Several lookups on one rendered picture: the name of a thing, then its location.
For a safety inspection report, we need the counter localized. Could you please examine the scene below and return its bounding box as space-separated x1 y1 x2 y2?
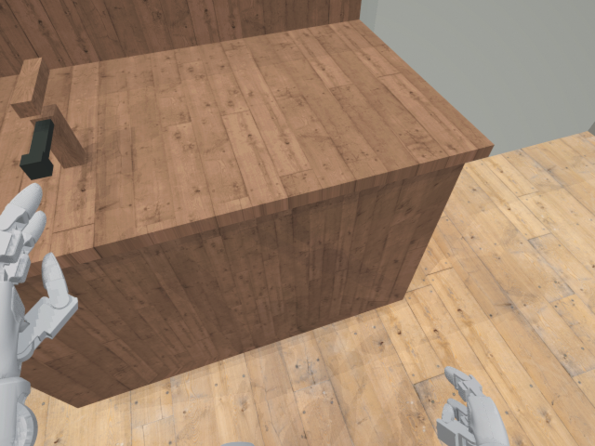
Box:
0 0 495 408

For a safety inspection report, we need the tap lever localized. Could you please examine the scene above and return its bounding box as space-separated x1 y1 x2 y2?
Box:
20 119 54 180

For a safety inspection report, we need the robot right hand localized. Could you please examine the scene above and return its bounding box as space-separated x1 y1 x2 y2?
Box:
436 366 509 446

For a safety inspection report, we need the robot left hand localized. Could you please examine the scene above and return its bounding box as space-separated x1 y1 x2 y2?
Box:
0 183 78 379

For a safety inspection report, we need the left robot forearm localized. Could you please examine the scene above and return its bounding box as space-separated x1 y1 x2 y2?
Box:
0 377 38 446

